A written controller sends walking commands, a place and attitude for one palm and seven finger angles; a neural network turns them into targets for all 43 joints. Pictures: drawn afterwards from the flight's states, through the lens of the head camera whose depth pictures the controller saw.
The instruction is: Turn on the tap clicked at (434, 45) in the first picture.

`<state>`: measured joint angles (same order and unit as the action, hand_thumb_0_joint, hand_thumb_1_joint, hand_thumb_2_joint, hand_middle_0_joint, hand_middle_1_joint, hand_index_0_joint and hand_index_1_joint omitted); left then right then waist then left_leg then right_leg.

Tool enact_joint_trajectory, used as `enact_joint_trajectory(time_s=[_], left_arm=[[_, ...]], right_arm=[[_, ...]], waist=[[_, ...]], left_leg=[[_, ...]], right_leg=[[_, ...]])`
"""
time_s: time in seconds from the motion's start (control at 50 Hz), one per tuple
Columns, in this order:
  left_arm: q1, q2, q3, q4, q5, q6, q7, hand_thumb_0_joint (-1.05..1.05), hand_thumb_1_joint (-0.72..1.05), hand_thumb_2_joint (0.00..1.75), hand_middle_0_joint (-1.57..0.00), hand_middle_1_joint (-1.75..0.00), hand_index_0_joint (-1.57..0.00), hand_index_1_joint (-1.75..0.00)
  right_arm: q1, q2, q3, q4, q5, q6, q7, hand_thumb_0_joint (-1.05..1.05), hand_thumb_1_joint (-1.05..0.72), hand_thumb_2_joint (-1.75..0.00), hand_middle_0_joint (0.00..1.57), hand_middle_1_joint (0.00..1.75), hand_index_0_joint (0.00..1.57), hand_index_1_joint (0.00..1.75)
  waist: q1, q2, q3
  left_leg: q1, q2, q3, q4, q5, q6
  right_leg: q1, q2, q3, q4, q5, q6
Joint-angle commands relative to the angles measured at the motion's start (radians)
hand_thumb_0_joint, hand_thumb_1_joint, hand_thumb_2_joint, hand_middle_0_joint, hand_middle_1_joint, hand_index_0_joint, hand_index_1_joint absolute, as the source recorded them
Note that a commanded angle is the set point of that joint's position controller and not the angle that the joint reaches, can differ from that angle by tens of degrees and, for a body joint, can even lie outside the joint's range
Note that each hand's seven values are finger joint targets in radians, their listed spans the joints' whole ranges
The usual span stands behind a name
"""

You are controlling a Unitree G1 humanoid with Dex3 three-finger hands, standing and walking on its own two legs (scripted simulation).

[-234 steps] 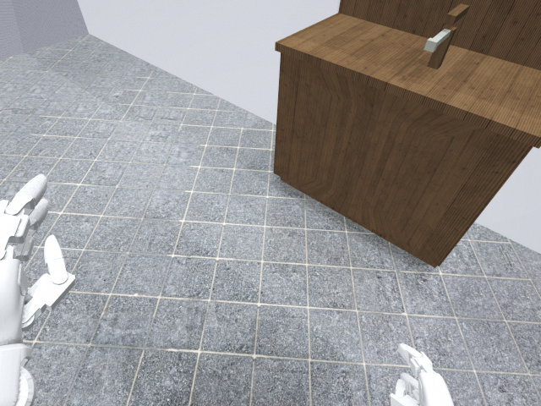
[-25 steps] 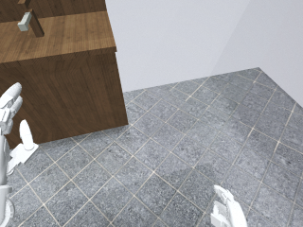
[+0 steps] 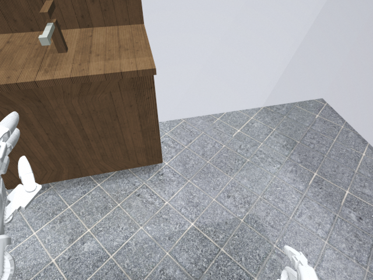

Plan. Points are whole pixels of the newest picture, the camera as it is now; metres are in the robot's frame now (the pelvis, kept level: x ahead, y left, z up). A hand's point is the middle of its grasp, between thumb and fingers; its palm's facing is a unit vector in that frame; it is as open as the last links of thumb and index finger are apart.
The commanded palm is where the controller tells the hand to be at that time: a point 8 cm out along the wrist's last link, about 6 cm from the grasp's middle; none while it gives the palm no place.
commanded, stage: take the last steps up to it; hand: left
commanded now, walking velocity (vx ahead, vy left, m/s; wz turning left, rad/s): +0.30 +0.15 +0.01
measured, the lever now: (45, 40) +0.84 +0.54 +0.11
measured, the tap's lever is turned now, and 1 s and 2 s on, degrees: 0 0 0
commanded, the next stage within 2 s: come to a stop and stand still in 1.44 s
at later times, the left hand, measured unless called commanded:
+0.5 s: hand (25, 129) +0.34 +0.32 +0.17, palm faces +0.40 -0.80 -0.45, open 7.4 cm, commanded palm +0.27 +0.36 +0.18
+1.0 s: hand (36, 93) +0.45 +0.35 +0.17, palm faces +0.36 -0.81 -0.46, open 7.4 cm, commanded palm +0.39 +0.40 +0.18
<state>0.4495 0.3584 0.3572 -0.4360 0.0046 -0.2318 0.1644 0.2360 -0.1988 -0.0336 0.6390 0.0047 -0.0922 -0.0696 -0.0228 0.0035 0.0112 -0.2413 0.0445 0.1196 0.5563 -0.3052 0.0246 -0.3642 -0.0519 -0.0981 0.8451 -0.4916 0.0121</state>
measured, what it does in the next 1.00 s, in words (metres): walks ahead: left foot, then right foot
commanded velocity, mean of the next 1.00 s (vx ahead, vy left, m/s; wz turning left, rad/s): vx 0.30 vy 0.14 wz -0.01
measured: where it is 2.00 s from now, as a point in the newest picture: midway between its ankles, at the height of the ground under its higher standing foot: (149, 250)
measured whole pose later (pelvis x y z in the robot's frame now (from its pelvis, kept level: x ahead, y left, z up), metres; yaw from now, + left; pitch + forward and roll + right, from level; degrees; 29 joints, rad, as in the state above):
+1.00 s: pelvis +0.23 +0.12 +0.01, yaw +0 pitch +0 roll +2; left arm 0.51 0.35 0.35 -0.51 0.00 -0.26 0.14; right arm 0.21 -0.26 -0.05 0.63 0.00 -0.06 -0.05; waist 0.00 -0.02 0.08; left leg -0.48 0.12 0.11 0.75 -0.25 -0.01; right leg -0.18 -0.12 -0.16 0.52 -0.33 0.01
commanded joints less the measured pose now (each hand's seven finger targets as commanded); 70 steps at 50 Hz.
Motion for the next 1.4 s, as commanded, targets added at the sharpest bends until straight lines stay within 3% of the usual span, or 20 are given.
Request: enact_joint_trajectory(time_s=[0.0,0.04,0.08,0.1,0.22,0.34,0.38,0.4,0.44,0.64,0.66,0.7,0.72,0.84,1.02,1.08,1.12,1.2,1.34,1.38], left_arm=[[-0.016,0.153,0.091,-0.274,-0.013,-0.072,0.007,0.00,0.90,0.90,-0.20,-0.30,-0.20,-0.30],[-0.028,0.159,0.100,-0.216,-0.011,-0.064,0.004,0.00,0.90,0.90,-0.20,-0.30,-0.20,-0.30],[-0.061,0.218,0.157,-0.151,-0.018,-0.059,0.007,0.00,0.90,0.90,-0.20,-0.30,-0.20,-0.30],[-0.068,0.187,0.140,-0.106,-0.032,-0.056,-0.002,0.00,0.90,0.90,-0.20,-0.30,-0.20,-0.30],[-0.099,0.191,0.115,-0.239,-0.016,-0.105,-0.006,0.00,0.90,0.90,-0.20,-0.30,-0.20,-0.30],[-0.100,0.193,0.125,-0.372,-0.014,-0.089,0.019,0.00,0.90,0.90,-0.20,-0.30,-0.20,-0.30],[-0.091,0.185,0.141,-0.388,-0.020,-0.099,0.020,0.00,0.90,0.90,-0.20,-0.30,-0.20,-0.30],[-0.063,0.206,0.145,-0.336,-0.019,-0.108,0.014,0.00,0.90,0.90,-0.20,-0.30,-0.20,-0.30],[-0.043,0.204,0.161,-0.319,-0.027,-0.102,0.009,0.00,0.90,0.90,-0.20,-0.30,-0.20,-0.30],[0.072,0.194,0.172,-0.242,-0.040,-0.046,0.000,0.00,0.90,0.90,-0.20,-0.30,-0.20,-0.30],[0.043,0.190,0.164,-0.225,-0.034,-0.043,-0.002,0.00,0.90,0.90,-0.20,-0.30,-0.20,-0.30],[0.023,0.225,0.201,-0.131,-0.040,-0.038,-0.002,0.00,0.90,0.90,-0.20,-0.30,-0.20,-0.30],[-0.012,0.205,0.174,-0.144,-0.052,-0.050,-0.011,0.00,0.90,0.90,-0.20,-0.30,-0.20,-0.30],[-0.043,0.189,0.124,-0.235,-0.019,-0.103,-0.012,0.00,0.90,0.90,-0.20,-0.30,-0.20,-0.30],[-0.082,0.181,0.130,-0.292,-0.021,-0.088,0.023,0.00,0.90,0.90,-0.20,-0.30,-0.20,-0.30],[-0.110,0.196,0.141,-0.260,-0.031,-0.106,0.016,0.00,0.90,0.90,-0.20,-0.30,-0.20,-0.30],[-0.084,0.219,0.157,-0.280,-0.038,-0.105,0.005,0.00,0.90,0.90,-0.20,-0.30,-0.20,-0.30],[0.009,0.182,0.143,-0.391,-0.039,-0.090,-0.003,0.00,0.90,0.90,-0.20,-0.30,-0.20,-0.30],[0.013,0.193,0.167,-0.236,-0.043,-0.049,0.008,0.00,0.90,0.90,-0.20,-0.30,-0.20,-0.30],[-0.037,0.191,0.154,-0.191,-0.032,-0.041,0.008,0.00,0.90,0.90,-0.20,-0.30,-0.20,-0.30]], right_arm=[[-0.084,-0.125,-0.024,-0.130,0.000,-0.061,0.011,0.00,-0.90,-0.90,0.20,0.30,0.20,0.30],[-0.104,-0.121,-0.020,-0.125,0.000,-0.048,0.011,0.00,-0.90,-0.90,0.20,0.30,0.20,0.30],[-0.116,-0.096,-0.022,-0.148,0.003,-0.034,0.019,0.00,-0.90,-0.90,0.20,0.30,0.20,0.30],[-0.119,-0.133,-0.045,-0.140,0.004,-0.027,0.027,0.00,-0.90,-0.90,0.20,0.30,0.20,0.30],[-0.145,-0.088,-0.003,-0.138,-0.004,0.009,0.024,0.00,-0.90,-0.90,0.20,0.30,0.20,0.30],[-0.100,-0.089,-0.029,-0.173,-0.004,-0.032,0.002,0.00,-0.90,-0.90,0.20,0.30,0.20,0.30],[-0.077,-0.138,-0.058,-0.178,0.007,-0.037,0.003,0.00,-0.90,-0.90,0.20,0.30,0.20,0.30],[-0.080,-0.118,-0.048,-0.166,0.000,-0.045,0.003,0.00,-0.90,-0.90,0.20,0.30,0.20,0.30],[-0.089,-0.111,-0.054,-0.147,0.014,-0.051,0.013,0.00,-0.90,-0.90,0.20,0.30,0.20,0.30],[-0.104,-0.110,-0.022,-0.143,0.009,-0.048,0.005,0.00,-0.90,-0.90,0.20,0.30,0.20,0.30],[-0.107,-0.107,-0.024,-0.140,0.013,-0.038,0.003,0.00,-0.90,-0.90,0.20,0.30,0.20,0.30],[-0.129,-0.096,-0.020,-0.172,0.008,-0.033,0.013,0.00,-0.90,-0.90,0.20,0.30,0.20,0.30],[-0.116,-0.119,-0.039,-0.144,0.006,-0.029,0.028,0.00,-0.90,-0.90,0.20,0.30,0.20,0.30],[-0.126,-0.102,-0.014,-0.126,-0.005,-0.003,0.030,0.00,-0.90,-0.90,0.20,0.30,0.20,0.30],[-0.080,-0.092,-0.038,-0.182,-0.002,-0.030,-0.002,0.00,-0.90,-0.90,0.20,0.30,0.20,0.30],[-0.068,-0.127,-0.052,-0.191,0.006,-0.034,0.004,0.00,-0.90,-0.90,0.20,0.30,0.20,0.30],[-0.096,-0.111,-0.046,-0.171,0.009,-0.048,0.009,0.00,-0.90,-0.90,0.20,0.30,0.20,0.30],[-0.103,-0.111,-0.035,-0.158,0.010,-0.065,0.028,0.00,-0.90,-0.90,0.20,0.30,0.20,0.30],[-0.089,-0.102,-0.007,-0.150,0.003,-0.062,-0.001,0.00,-0.90,-0.90,0.20,0.30,0.20,0.30],[-0.093,-0.098,-0.005,-0.146,0.006,-0.045,-0.006,0.00,-0.90,-0.90,0.20,0.30,0.20,0.30]], waist=[[0.021,0.215,-0.068],[0.031,0.119,-0.087],[0.034,-0.314,-0.095],[0.034,-0.261,-0.061],[0.021,-0.151,-0.028],[0.017,-0.014,-0.118],[0.001,0.353,-0.192],[0.004,0.395,-0.190],[0.001,0.226,-0.144],[0.029,0.120,-0.159],[0.034,0.031,-0.175],[0.038,-0.310,-0.148],[0.033,-0.281,-0.105],[0.012,-0.108,-0.048],[0.016,-0.067,-0.108],[0.000,0.327,-0.164],[0.007,0.253,-0.144],[0.024,0.247,-0.125],[0.020,0.155,-0.141],[0.021,0.019,-0.155]], left_leg=[[0.048,0.186,-0.165,-0.157,0.194,0.117],[-0.116,0.152,-0.103,0.004,0.147,0.077],[-0.486,-0.023,-0.003,0.467,-0.179,-0.008],[-0.496,0.009,-0.123,0.589,-0.196,-0.025],[-0.277,0.094,-0.075,0.320,-0.021,-0.032],[0.090,-0.018,0.097,-0.101,0.121,-0.026],[0.340,0.242,-0.275,-0.155,0.361,0.105],[0.308,0.338,-0.453,-0.221,0.370,0.189],[0.274,0.348,-0.422,-0.196,0.327,0.249],[0.014,0.213,-0.073,-0.044,0.318,0.087],[-0.074,0.176,-0.040,0.096,0.250,0.066],[-0.485,-0.024,-0.022,0.572,-0.211,-0.012],[-0.505,0.012,-0.138,0.704,-0.183,-0.030],[-0.391,0.095,-0.102,0.509,0.031,-0.048],[0.075,-0.005,0.098,-0.099,0.126,-0.023],[0.295,0.341,-0.468,-0.232,0.359,0.179],[0.243,0.365,-0.459,-0.218,0.283,0.246],[0.099,0.256,-0.182,-0.229,0.297,0.168],[0.047,0.232,-0.079,-0.134,0.243,0.087],[-0.076,0.165,-0.031,0.069,0.137,0.048]], right_leg=[[0.053,0.018,-0.077,-0.233,0.080,0.002],[0.281,-0.012,-0.031,-0.404,0.210,-0.024],[0.469,-0.377,0.597,-0.559,0.238,-0.203],[0.383,-0.418,0.659,-0.612,0.106,-0.226],[0.160,-0.295,0.144,-0.552,0.358,-0.148],[0.170,-0.171,0.036,-0.284,0.356,-0.074],[-0.128,-0.016,-0.062,0.166,0.033,0.011],[-0.216,0.003,0.003,0.357,-0.181,0.007],[-0.329,-0.058,0.068,0.419,-0.105,0.007],[0.191,0.017,-0.101,-0.322,0.218,0.000],[0.306,-0.034,-0.028,-0.400,0.279,-0.026],[0.477,-0.406,0.626,-0.533,0.410,-0.207],[0.412,-0.436,0.651,-0.576,0.309,-0.207],[0.201,-0.295,0.127,-0.530,0.505,-0.141],[0.183,-0.173,0.038,-0.302,0.380,-0.083],[-0.211,0.025,0.007,0.331,-0.174,-0.008],[-0.306,-0.041,0.095,0.440,-0.094,-0.005],[-0.203,-0.052,0.026,0.220,0.076,0.008],[0.105,0.037,-0.079,-0.280,0.187,0.007],[0.277,-0.029,0.043,-0.412,0.317,-0.038]])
